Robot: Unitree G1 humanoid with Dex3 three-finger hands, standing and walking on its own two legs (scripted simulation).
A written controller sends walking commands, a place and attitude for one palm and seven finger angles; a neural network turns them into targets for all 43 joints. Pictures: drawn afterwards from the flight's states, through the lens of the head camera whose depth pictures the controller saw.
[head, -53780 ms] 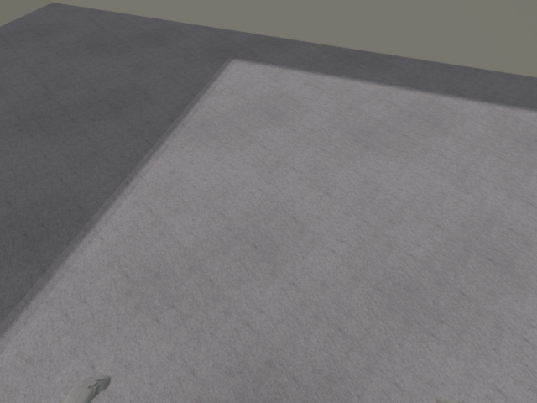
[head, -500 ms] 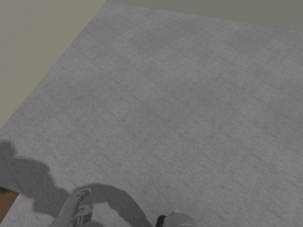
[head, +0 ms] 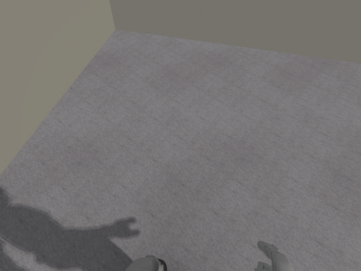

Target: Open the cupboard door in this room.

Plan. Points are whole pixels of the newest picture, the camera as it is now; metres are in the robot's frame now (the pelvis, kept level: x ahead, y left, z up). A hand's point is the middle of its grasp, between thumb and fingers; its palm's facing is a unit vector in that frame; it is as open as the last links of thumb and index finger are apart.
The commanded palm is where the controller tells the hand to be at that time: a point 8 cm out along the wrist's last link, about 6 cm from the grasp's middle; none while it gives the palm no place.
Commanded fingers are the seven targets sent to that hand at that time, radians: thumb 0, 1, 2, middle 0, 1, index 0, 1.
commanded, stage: walk to a spot facing it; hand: left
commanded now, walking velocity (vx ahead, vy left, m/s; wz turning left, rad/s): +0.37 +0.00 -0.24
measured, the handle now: out of the picture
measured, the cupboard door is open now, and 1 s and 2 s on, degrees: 40 40 40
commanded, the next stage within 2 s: turn to face it in 0.38 s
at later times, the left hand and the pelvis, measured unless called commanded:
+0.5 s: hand (153, 165) +0.43 +0.13 -0.15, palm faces -0.25 -0.94 -0.24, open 7.4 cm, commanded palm none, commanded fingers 0.00 0.90 0.90 -0.20 -0.30 -0.20 -0.30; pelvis +0.25 -0.03 +0.00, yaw -12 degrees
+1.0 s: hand (155, 153) +0.49 +0.14 -0.18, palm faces +0.01 -0.98 -0.19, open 7.3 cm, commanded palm none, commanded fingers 0.00 0.90 0.90 -0.20 -0.30 -0.20 -0.30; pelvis +0.41 -0.05 -0.01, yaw +0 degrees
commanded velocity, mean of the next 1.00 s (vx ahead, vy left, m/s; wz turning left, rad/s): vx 0.14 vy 0.00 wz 0.11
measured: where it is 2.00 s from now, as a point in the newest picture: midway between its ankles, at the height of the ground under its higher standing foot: (210, 216)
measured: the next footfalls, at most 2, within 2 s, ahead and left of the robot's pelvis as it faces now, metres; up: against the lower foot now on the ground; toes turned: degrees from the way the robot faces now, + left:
right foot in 0.50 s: +0.37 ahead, -0.15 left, +0.00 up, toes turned -19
left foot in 0.96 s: +0.50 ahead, +0.04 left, +0.00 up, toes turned +6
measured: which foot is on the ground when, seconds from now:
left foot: down 0.00-0.50, up 0.52-0.94, down 0.96-1.00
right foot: down 0.00-0.02, up 0.04-0.48, down 0.50-0.94, up 0.96-1.00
